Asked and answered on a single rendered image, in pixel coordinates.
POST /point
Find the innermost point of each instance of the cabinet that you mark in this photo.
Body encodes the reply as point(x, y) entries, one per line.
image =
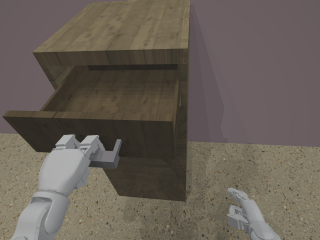
point(130, 32)

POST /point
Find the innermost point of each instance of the left robot forearm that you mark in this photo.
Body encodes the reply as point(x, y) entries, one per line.
point(43, 218)

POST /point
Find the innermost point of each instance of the robot left hand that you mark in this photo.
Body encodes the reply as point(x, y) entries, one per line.
point(67, 167)

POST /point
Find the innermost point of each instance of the drawer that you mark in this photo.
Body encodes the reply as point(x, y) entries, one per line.
point(137, 103)

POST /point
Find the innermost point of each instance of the right robot forearm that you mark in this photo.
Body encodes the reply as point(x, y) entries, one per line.
point(260, 230)

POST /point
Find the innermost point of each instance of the robot right hand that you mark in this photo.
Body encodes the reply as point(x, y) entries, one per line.
point(242, 218)

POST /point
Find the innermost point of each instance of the handle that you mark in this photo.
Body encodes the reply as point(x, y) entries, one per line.
point(105, 159)

